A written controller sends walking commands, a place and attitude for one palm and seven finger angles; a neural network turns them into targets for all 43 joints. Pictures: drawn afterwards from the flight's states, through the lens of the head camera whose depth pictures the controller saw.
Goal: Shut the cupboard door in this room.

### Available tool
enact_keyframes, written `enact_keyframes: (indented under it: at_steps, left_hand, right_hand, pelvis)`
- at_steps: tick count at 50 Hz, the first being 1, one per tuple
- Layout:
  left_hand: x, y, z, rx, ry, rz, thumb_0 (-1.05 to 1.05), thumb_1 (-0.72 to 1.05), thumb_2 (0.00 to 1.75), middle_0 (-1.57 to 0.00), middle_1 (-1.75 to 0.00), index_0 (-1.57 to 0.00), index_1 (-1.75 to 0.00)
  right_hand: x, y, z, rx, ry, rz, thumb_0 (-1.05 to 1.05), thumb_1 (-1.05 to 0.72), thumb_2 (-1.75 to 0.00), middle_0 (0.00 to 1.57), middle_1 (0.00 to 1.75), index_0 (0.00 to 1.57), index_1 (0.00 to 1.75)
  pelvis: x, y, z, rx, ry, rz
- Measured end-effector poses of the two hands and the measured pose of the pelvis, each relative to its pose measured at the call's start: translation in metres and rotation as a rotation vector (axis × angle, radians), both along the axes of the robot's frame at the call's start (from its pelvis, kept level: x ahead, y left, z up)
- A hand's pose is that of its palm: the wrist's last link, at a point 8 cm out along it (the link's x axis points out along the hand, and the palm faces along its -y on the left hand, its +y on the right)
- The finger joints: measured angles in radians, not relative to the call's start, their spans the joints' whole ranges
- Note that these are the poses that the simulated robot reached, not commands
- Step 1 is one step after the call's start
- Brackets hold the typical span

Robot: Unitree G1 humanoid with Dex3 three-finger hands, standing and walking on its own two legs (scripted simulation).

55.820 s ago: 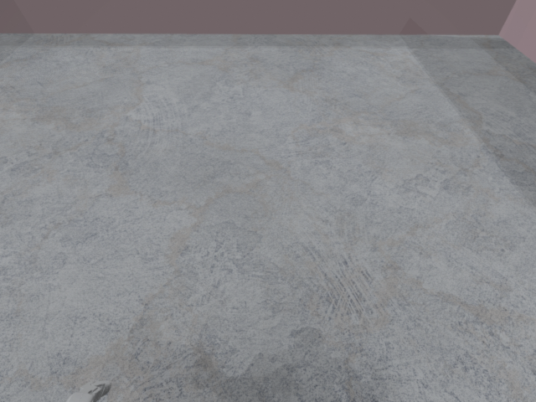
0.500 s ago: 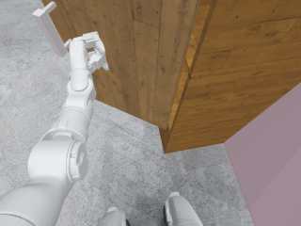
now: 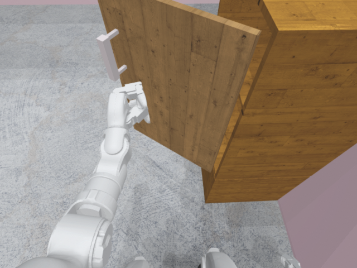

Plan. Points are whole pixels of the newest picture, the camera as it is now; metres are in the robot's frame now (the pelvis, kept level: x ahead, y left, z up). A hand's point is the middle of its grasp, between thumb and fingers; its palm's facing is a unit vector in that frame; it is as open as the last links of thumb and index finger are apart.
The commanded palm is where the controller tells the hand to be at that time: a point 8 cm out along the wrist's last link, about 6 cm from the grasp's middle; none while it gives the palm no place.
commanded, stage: draw the hand back to the body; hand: left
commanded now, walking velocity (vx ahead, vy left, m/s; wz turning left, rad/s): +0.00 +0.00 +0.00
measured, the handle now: (114, 55) +0.64 +0.16 +0.08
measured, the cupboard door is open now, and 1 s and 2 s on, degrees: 55 55 55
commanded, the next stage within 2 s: step back with the hand held close in 1.70 s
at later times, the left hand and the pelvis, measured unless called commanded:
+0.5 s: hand (109, 124) +0.38 +0.13 +0.12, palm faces +0.01 -1.00 -0.01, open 3.1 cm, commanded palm +0.34 +0.18 +0.13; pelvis +0.01 +0.01 +0.02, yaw -1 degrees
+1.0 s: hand (22, 166) +0.27 +0.23 +0.17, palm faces +0.30 -0.91 -0.29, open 3.8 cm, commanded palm +0.23 +0.27 +0.19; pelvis +0.03 +0.01 +0.05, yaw +1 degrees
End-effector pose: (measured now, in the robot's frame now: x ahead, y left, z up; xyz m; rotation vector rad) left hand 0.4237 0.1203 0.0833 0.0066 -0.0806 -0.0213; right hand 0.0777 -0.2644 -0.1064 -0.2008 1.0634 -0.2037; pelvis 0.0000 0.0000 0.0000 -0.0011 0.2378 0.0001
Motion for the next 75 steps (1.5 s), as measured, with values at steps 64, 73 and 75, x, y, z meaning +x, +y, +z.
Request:
enact_keyframes:
  at_steps: [64,73,75]
  left_hand:
    - [-0.239,0.191,0.133,0.42,-0.011,0.485,0.02,0.9,0.9,-0.49,-0.61,-0.5,-0.62]
    - [-0.267,0.207,0.145,0.457,-0.043,0.578,0.01,0.9,0.9,-0.28,-0.38,-0.29,-0.39]
    - [-0.266,0.205,0.139,0.435,-0.03,0.578,0.01,0.9,0.9,-0.26,-0.36,-0.26,-0.36]
  right_hand:
    - [0.121,0.067,0.071,0.057,-0.339,0.158,0.01,-0.9,-0.9,0.2,0.3,0.2,0.3]
    - [0.122,0.061,0.075,0.039,-0.376,0.166,0.01,-0.9,-0.9,0.2,0.3,0.2,0.3]
    - [0.122,0.061,0.075,0.036,-0.378,0.171,0.01,-0.9,-0.9,0.2,0.3,0.2,0.3]
  pelvis:
    - [0.032,0.017,0.051,-0.008,-0.307,0.005]
    - [0.026,0.018,0.051,-0.006,-0.317,0.009]
    - [0.023,0.018,0.051,-0.005,-0.318,0.01]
